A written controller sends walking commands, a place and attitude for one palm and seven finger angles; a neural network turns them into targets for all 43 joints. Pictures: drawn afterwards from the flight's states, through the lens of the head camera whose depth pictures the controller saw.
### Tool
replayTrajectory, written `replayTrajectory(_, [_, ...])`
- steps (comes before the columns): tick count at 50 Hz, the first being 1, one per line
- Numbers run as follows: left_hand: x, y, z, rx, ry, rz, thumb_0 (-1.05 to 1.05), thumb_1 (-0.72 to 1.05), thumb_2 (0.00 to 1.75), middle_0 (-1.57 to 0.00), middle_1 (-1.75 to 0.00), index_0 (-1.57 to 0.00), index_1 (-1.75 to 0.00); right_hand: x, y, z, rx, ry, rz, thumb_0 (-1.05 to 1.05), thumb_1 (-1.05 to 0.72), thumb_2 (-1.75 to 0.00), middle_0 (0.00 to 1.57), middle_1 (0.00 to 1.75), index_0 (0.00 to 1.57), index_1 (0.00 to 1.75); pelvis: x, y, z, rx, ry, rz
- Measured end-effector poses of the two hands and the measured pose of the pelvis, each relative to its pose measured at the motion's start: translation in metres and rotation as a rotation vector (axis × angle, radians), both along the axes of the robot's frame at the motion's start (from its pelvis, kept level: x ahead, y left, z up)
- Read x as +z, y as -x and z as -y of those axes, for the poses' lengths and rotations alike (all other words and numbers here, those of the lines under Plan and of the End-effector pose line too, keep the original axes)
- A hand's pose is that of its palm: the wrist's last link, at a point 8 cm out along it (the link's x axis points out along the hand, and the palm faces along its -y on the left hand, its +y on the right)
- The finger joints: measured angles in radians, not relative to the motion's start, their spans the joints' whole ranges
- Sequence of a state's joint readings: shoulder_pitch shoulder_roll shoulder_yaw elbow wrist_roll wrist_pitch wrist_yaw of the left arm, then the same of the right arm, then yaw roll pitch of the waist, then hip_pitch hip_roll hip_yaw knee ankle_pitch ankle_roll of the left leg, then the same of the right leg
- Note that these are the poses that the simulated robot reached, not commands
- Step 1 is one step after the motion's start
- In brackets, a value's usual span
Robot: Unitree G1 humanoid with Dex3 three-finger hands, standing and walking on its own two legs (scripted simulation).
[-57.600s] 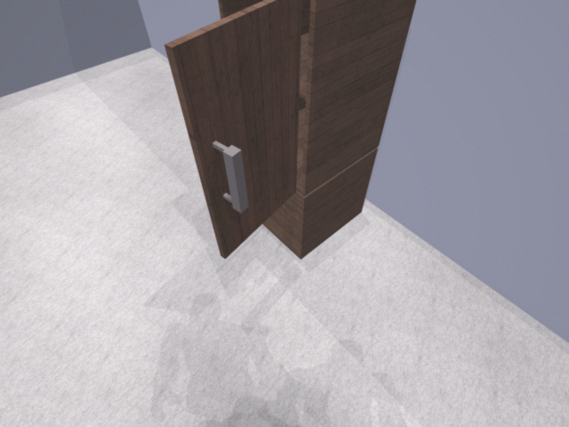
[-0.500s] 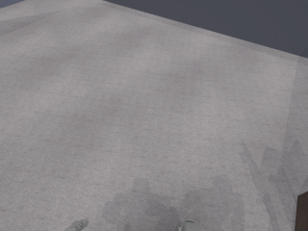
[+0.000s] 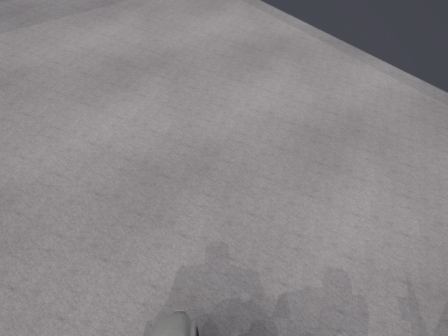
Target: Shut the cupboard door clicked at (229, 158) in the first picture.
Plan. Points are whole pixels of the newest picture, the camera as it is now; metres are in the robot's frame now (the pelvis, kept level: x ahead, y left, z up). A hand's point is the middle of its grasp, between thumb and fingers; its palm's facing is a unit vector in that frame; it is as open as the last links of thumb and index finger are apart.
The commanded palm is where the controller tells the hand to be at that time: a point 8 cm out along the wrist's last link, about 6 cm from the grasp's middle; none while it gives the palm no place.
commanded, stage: turn to face it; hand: left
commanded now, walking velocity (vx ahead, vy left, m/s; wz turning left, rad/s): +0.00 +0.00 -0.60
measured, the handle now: out of the picture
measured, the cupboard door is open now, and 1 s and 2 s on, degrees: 28 28 28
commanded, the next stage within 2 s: none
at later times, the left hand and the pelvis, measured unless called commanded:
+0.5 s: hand (147, 300) +0.20 +0.16 -0.15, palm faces -0.11 -0.97 -0.20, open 7.3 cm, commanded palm none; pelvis +0.13 -0.01 +0.02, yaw -12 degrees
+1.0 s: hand (174, 205) +0.41 +0.14 -0.12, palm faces -0.49 -0.83 -0.27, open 7.4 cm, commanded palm none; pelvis +0.17 +0.01 +0.02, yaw -31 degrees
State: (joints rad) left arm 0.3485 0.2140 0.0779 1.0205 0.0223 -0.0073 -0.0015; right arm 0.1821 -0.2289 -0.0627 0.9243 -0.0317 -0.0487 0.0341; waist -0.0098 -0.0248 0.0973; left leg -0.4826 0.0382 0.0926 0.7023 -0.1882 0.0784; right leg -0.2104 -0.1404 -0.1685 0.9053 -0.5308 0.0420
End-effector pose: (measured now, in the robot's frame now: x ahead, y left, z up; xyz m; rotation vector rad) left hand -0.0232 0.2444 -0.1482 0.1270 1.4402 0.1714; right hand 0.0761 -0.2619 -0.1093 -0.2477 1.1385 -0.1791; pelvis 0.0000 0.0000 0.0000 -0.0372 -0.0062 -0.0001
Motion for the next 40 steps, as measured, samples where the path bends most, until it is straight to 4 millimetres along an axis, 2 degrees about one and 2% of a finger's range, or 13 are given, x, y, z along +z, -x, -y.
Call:
replayTrajectory(2, [0.001, -0.018, -0.008, 0.003, -0.013, 0.005, 0.01, 0.92, 0.9, -0.2, -0.3, -0.2, -0.3, 0.005, -0.023, -0.004, 0.018, 0.018, 0.015, 0.0, -0.92, -0.9, 0.2, 0.3, 0.19, 0.3, 0.002, -0.012, -0.003, 0.001, -0.01, 0.001])
replayTrajectory(5, [0.011, -0.056, -0.013, -0.002, -0.021, 0.058, 0.01, 0.92, 0.9, -0.2, -0.3, -0.19, -0.3, 0.012, -0.047, -0.014, 0.037, 0.019, 0.01, 0.0, -0.91, -0.9, 0.2, 0.3, 0.19, 0.3, 0.013, -0.03, -0.006, 0.001, -0.019, -0.003])
replayTrajectory(11, [0.03, -0.123, 0.001, -0.035, -0.004, 0.128, 0.01, 0.92, 0.9, -0.2, -0.3, -0.19, -0.3, 0.012, -0.076, -0.037, 0.005, -0.057, 0.003, 0.0, -0.91, -0.9, 0.2, 0.3, 0.2, 0.3, 0.027, -0.07, -0.006, -0.043, -0.023, 0.005])
replayTrajectory(17, [0.029, -0.176, 0.025, -0.104, 0.011, 0.135, 0.0, 0.91, 0.9, -0.2, -0.3, -0.19, -0.3, -0.005, -0.094, -0.023, -0.1, -0.093, -0.002, -0.01, -0.93, -0.9, 0.21, 0.3, 0.2, 0.3, 0.018, -0.106, 0.005, -0.123, -0.032, 0.019])
replayTrajectory(20, [0.023, -0.198, 0.034, -0.141, 0.001, 0.136, 0.0, 0.91, 0.9, -0.2, -0.3, -0.2, -0.3, -0.019, -0.098, -0.011, -0.154, -0.101, -0.024, 0.0, -0.92, -0.9, 0.21, 0.3, 0.2, 0.3, 0.009, -0.12, 0.012, -0.16, -0.031, 0.006])
replayTrajectory(24, [0.029, -0.218, 0.036, -0.169, -0.008, 0.124, 0.0, 0.91, 0.9, -0.21, -0.3, -0.2, -0.3, -0.012, -0.099, -0.002, -0.194, -0.077, -0.061, 0.0, -0.92, -0.9, 0.2, 0.3, 0.2, 0.3, 0.017, -0.13, 0.011, -0.197, -0.031, -0.011])
replayTrajectory(29, [0.034, -0.245, 0.022, -0.226, -0.014, 0.098, 0.0, 0.91, 0.9, -0.21, -0.3, -0.2, -0.3, 0.005, -0.107, 0.0, -0.242, -0.047, -0.043, 0.0, -0.91, -0.9, 0.2, 0.3, 0.19, 0.3, 0.025, -0.144, 0.002, -0.254, -0.047, -0.028])
replayTrajectory(33, [0.026, -0.278, 0.002, -0.283, -0.013, 0.098, 0.01, 0.91, 0.9, -0.21, -0.3, -0.2, -0.3, 0.012, -0.11, -0.007, -0.291, -0.009, 0.002, 0.0, -0.91, -0.9, 0.2, 0.3, 0.19, 0.3, 0.021, -0.158, -0.013, -0.31, -0.037, -0.03])
replayTrajectory(36, [0.021, -0.312, -0.009, -0.334, -0.016, 0.121, 0.01, 0.91, 0.9, -0.21, -0.3, -0.2, -0.3, 0.015, -0.1, -0.014, -0.318, 0.017, 0.007, 0.0, -0.91, -0.9, 0.2, 0.3, 0.19, 0.3, 0.018, -0.165, -0.021, -0.352, -0.03, -0.02])
replayTrajectory(40, [0.034, -0.361, -0.007, -0.407, -0.018, 0.192, 0.01, 0.91, 0.9, -0.2, -0.3, -0.2, -0.3, 0.022, -0.073, -0.026, -0.367, 0.016, -0.044, 0.0, -0.9, -0.9, 0.2, 0.3, 0.2, 0.3, 0.026, -0.171, -0.024, -0.399, -0.011, -0.01])
